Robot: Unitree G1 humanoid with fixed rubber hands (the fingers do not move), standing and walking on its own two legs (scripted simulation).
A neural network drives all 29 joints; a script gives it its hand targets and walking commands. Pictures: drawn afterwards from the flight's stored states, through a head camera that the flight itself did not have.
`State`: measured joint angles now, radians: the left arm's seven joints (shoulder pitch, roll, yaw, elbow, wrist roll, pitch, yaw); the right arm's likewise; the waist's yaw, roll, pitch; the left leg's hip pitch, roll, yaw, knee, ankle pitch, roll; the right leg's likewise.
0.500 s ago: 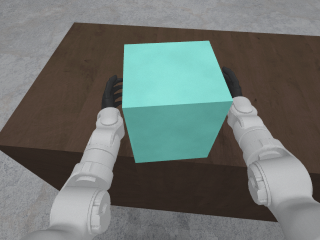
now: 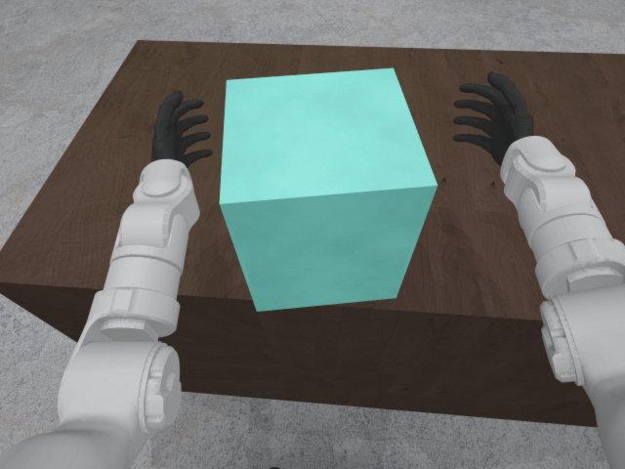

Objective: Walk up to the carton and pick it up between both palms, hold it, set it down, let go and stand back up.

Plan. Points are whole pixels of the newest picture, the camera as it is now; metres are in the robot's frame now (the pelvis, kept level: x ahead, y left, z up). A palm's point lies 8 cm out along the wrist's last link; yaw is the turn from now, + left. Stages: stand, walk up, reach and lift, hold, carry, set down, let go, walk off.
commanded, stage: set down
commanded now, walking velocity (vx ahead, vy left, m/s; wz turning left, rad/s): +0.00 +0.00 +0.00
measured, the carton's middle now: (319, 199) +0.45 +0.06 +0.06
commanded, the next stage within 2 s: none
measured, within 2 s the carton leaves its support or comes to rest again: neither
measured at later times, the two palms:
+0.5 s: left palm (141, 119) +0.40 +0.24 +0.21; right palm (566, 87) +0.48 -0.19 +0.23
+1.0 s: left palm (139, 190) +0.35 +0.24 +0.17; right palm (559, 165) +0.43 -0.20 +0.17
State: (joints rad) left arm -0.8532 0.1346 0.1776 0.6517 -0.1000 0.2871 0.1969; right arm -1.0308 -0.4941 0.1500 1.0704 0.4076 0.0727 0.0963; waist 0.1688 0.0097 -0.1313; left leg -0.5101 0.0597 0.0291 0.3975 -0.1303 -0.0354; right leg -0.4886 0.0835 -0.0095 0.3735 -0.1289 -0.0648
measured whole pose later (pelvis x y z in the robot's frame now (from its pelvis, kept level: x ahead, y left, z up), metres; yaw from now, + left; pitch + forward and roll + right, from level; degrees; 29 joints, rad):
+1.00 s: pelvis +0.00 +0.01 +0.01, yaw +1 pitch +5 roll +0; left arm -0.54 0.14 0.19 -0.01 -0.10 0.78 0.18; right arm -0.77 -0.57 0.10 0.66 0.49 0.34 0.13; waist 0.08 -0.01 -0.04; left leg -0.29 0.04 0.03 0.32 -0.12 -0.02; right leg -0.27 0.06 -0.01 0.32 -0.13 -0.05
